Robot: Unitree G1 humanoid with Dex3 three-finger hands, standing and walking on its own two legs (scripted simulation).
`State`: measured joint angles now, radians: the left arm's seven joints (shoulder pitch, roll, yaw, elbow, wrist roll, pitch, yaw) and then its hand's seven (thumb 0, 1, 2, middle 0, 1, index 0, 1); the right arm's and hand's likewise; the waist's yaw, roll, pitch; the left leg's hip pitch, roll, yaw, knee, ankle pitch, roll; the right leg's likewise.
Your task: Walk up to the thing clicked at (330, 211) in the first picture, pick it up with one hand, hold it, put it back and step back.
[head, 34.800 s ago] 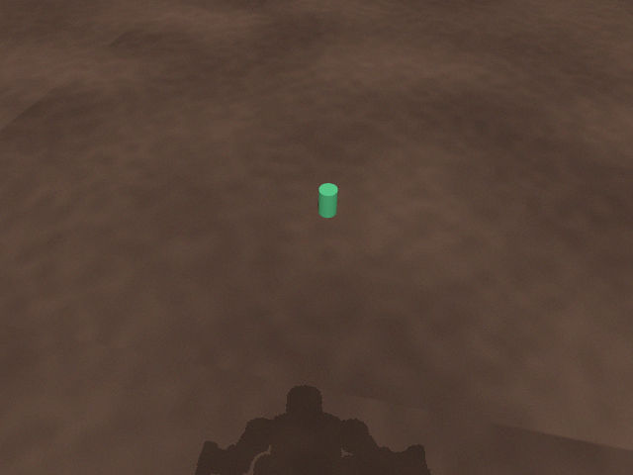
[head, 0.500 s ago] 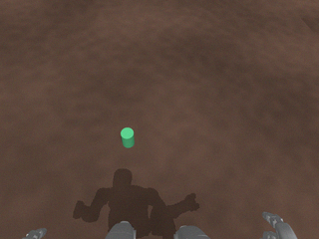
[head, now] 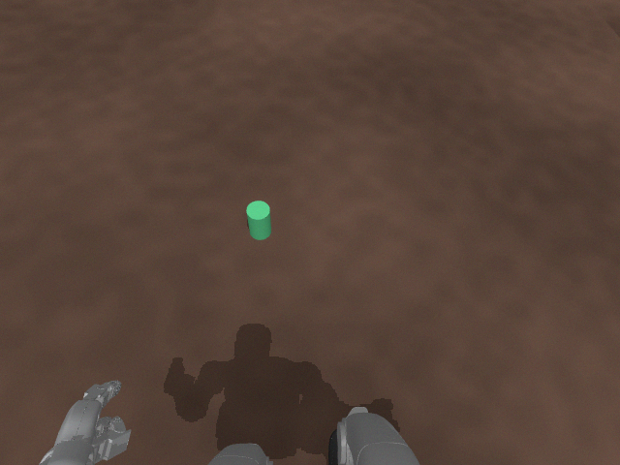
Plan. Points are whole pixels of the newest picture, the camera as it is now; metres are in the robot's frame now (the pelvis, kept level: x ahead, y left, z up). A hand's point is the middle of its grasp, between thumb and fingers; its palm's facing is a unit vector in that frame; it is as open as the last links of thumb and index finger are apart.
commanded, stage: step back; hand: left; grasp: from the side
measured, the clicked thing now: (259, 220) +0.89 +0.18 -0.68
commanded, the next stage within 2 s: stand in 1.42 s
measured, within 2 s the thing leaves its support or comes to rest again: neither
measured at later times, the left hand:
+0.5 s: hand out of the picture -0.08 +0.23 -0.12, palm faces -0.01 -0.90 -0.44, open 7.4 cm
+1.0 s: hand out of the picture -0.05 +0.21 -0.13, palm faces +0.03 -0.92 -0.40, open 7.3 cm
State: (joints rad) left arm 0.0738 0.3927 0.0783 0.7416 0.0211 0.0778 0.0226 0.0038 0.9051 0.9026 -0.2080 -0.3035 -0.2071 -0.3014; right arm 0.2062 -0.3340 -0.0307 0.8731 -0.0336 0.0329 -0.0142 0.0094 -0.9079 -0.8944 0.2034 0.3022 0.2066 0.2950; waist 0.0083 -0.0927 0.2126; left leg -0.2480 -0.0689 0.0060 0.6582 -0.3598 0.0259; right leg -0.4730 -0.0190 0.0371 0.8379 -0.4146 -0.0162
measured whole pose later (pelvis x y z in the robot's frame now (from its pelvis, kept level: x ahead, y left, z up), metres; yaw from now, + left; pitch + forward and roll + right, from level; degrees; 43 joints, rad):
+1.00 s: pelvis -0.12 -0.06 +0.01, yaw +1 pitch -3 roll +0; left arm 0.20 0.36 0.06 0.96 0.04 -0.05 0.00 0.00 0.91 0.90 -0.21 -0.30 -0.21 -0.30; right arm 0.25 -0.40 -0.06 0.97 -0.02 0.03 0.01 0.01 -0.91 -0.89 0.20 0.30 0.21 0.29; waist 0.01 0.03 0.07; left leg -0.33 -0.03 -0.10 0.91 -0.51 0.01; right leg -0.27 0.00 -0.06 0.62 -0.30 -0.04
